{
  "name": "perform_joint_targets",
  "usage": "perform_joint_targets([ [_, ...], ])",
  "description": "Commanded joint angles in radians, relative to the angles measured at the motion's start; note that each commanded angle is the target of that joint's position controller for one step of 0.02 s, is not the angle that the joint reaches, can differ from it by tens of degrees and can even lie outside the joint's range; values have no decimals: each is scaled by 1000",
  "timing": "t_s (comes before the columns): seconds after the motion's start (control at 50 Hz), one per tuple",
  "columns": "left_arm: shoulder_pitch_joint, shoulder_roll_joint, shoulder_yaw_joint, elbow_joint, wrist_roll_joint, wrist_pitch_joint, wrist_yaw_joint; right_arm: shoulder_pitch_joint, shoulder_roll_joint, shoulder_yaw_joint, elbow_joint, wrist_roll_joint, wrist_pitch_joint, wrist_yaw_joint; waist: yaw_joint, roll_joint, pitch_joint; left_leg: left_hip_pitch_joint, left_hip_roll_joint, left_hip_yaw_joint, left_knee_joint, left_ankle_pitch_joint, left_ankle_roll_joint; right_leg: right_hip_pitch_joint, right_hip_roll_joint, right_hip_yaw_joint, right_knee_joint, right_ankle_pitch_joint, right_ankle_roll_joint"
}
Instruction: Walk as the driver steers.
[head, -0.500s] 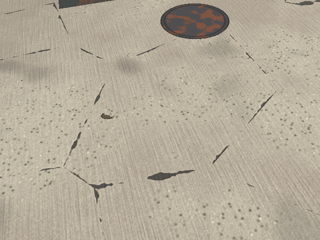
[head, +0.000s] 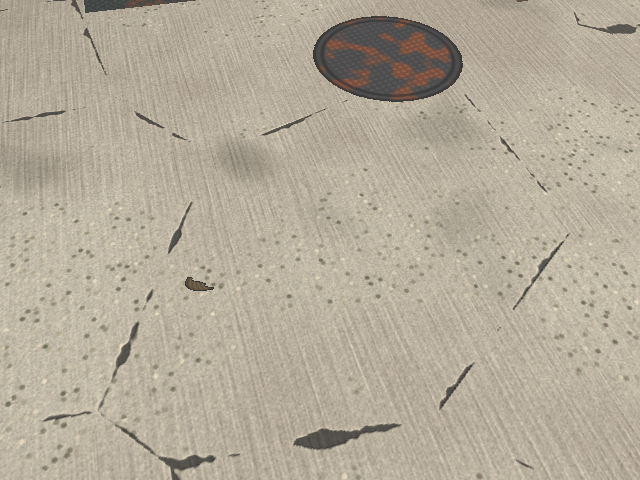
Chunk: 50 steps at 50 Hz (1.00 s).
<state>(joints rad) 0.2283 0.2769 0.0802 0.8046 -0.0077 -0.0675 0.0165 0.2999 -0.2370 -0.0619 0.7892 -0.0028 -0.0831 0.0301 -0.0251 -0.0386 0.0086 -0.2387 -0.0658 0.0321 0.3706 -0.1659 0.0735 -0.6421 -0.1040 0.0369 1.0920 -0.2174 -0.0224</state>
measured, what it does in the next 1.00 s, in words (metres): walks ahead, turning left: right foot, then left foot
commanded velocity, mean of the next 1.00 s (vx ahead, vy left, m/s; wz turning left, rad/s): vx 0.50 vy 0.00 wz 0.26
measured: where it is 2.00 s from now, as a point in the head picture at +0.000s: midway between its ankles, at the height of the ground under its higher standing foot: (257, 237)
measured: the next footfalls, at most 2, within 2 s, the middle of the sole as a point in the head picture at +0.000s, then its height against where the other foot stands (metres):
right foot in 0.32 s outside the picture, level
left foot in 0.84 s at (262, 410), level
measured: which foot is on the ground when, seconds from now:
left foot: down 0.00-0.34, up 0.36-0.82, down 0.84-1.00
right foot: up 0.00-0.30, down 0.32-0.84, up 0.86-1.00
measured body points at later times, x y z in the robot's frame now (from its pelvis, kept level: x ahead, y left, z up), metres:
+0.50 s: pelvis +0.29 -0.06 +0.00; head +0.32 -0.07 +0.45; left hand +0.39 +0.21 -0.11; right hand +0.38 -0.33 -0.13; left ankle +0.26 +0.10 -0.66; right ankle +0.32 -0.14 -0.74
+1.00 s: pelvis +0.57 +0.04 -0.01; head +0.61 +0.06 +0.44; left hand +0.61 +0.34 -0.12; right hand +0.77 -0.19 -0.11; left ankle +0.60 +0.11 -0.74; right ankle +0.55 -0.14 -0.65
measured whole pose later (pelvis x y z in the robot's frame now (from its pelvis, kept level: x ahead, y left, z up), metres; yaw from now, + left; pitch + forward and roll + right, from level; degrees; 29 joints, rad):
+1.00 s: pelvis +0.57 +0.04 -0.01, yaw +19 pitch +1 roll +0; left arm 0.18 0.29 0.05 0.80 -0.01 -0.11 0.00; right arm 0.23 -0.29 -0.08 0.72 0.01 -0.05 0.03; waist -0.01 -0.01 0.06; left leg -0.34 -0.10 -0.01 0.48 -0.17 0.10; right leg -0.44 -0.06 0.04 1.18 -0.37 0.00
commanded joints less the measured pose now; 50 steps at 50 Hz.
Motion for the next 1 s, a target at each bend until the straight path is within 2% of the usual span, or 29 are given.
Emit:
perform_joint_targets([
  [0.02,14,39,8,-54,11,1,4,-51,-132,-30,-51,9,-26,-15,44,91,9,4,270,-227,-246,127,179,-59,-44,38,-118,164,12],
  [0.12,-179,13,-12,-101,3,-17,-23,32,-166,-33,-2,23,-15,-29,-19,82,46,37,236,-133,-244,132,136,6,11,-10,-434,387,19],
  [0.22,-315,32,-18,-161,-7,-31,-53,121,-187,-36,53,28,6,-29,-63,84,80,237,304,-165,-166,165,131,-51,36,-17,-563,263,-9],
  [0.26,-299,50,-16,-167,-8,-38,-62,123,-201,-40,63,28,18,-34,-44,106,57,297,320,-171,-108,291,116,1,59,-37,-598,171,-35],
  [0.28,-250,71,-8,-157,-8,-41,-62,109,-211,-41,63,29,22,-35,-11,125,20,306,310,-158,-44,458,103,94,88,-63,-611,137,-53],
  [0.3,-127,102,10,-122,-5,-43,-58,89,-208,-38,60,29,27,-36,59,125,-60,286,269,-118,96,635,81,279,121,-94,-641,151,-82],
  [0.32,63,164,33,-73,3,-44,-50,74,-179,-24,43,19,27,-40,139,108,-198,139,221,-80,323,582,46,591,47,-17,-592,194,-137],
  [0.34,206,272,60,-52,19,-41,-44,173,-77,11,17,12,8,-32,138,-105,-383,-288,75,-17,738,188,-38,1047,-233,421,-599,84,-298],
  [0.36,239,200,41,-36,3,-33,-41,172,-87,12,39,20,-12,-27,150,-193,-467,-444,9,-149,905,-386,-46,1116,-314,699,-747,-27,-339],
  [0.38,165,143,20,-47,1,-29,-36,83,-183,-16,14,51,-23,-24,154,-125,-305,-539,70,-182,970,-345,-33,998,-282,555,-769,-74,-279],
  [0.4,87,115,9,-61,4,-26,-31,4,-184,-16,-7,59,-25,-26,127,-63,-191,-535,125,-148,935,-254,-26,839,-245,405,-792,-25,-238],
  [0.42,29,85,0,-59,10,-28,-33,-35,-167,-16,-14,43,-20,-30,97,-16,-102,-508,158,-133,860,-188,-29,696,-200,306,-837,37,-214],
  [0.44,-6,59,-8,-58,17,-37,-35,-26,-157,-24,-10,33,-6,-34,60,-38,-63,-450,189,-141,807,-138,-29,604,-164,228,-875,80,-189],
  [0.46,-23,55,-8,-53,21,-43,-37,5,-134,-22,1,34,8,-34,38,-57,-48,-399,195,-141,792,-107,-34,543,-147,181,-908,106,-183],
  [0.5,-24,66,-1,-32,20,-57,-38,27,-97,-18,8,36,29,-35,15,-43,-22,-392,197,-145,769,-64,-49,489,-141,93,-950,202,-189],
  [0.54,-17,86,6,-13,25,-61,-31,-14,-95,-20,-10,33,37,-37,14,-23,7,-444,194,-161,698,19,-63,489,-137,19,-966,285,-186],
  [0.64,3,118,9,14,18,-51,-12,-166,-71,-7,-58,22,27,-10,60,-9,45,-402,172,-78,385,279,-61,508,-99,-145,-985,320,-142],
  [0.7,65,142,17,44,6,-34,-6,-260,-62,2,-106,23,29,7,98,10,77,-448,165,-50,292,264,-42,627,-144,-168,-962,340,-138],
  [0.74,84,156,23,56,-3,-17,-4,-298,-73,1,-139,24,31,20,100,5,88,-481,156,-30,259,188,-20,717,-173,-182,-916,403,-126],
  [0.8,61,194,35,47,-11,8,8,-252,-115,-19,-161,22,36,33,45,-39,26,-356,81,53,253,27,32,779,-182,-221,-748,811,-93],
  [0.82,50,205,38,41,-10,18,13,-162,-144,-36,-145,24,39,32,-9,-51,-28,-236,39,78,251,-14,56,768,-170,-235,-612,940,-80],
  [0.84,33,202,35,33,-12,25,18,-1,-194,-66,-106,26,40,23,-97,-29,-110,-5,-3,77,189,35,93,681,-131,-259,-400,924,-50],
  [0.86,55,161,17,9,10,16,20,151,-289,-99,-75,27,50,0,-146,106,-214,311,137,-163,170,60,157,421,-78,-263,-78,579,-6],
  [0.88,148,23,-27,-39,30,-16,-2,106,-361,-102,-90,33,40,-1,-16,314,-308,610,363,-741,48,-125,347,-9,150,-126,238,-354,49],
  [0.9,36,112,-13,-49,-8,-57,-19,137,-275,-78,-108,27,31,1,-96,198,-371,652,387,-838,-57,-182,340,-119,128,62,317,-367,29],
  [0.92,-48,143,-5,-81,-37,-76,-26,98,-232,-66,-105,21,21,0,-98,154,-234,556,360,-691,-68,-101,292,-184,83,58,289,-272,8],
  [0.94,-65,131,-9,-83,-24,-86,-21,34,-210,-59,-115,25,16,0,-54,56,-151,406,316,-572,-67,11,257,-149,38,53,201,-186,0],
  [0.96,-70,136,-2,-78,2,-85,-13,-30,-182,-51,-129,21,16,-2,-15,31,-98,272,280,-485,-79,122,235,-85,10,47,117,-140,8],
  [1.0,-29,134,6,-77,12,-60,-14,-75,-155,-39,-152,7,14,-9,35,61,-81,147,250,-417,-122,239,233,11,-15,47,45,-95,29],
])
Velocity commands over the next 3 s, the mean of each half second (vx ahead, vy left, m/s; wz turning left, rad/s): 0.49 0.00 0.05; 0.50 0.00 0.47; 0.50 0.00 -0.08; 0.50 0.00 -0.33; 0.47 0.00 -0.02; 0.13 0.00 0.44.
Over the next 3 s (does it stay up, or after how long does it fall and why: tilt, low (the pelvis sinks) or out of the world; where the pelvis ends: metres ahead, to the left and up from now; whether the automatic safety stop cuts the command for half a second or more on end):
stays up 1.54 0.16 -0.01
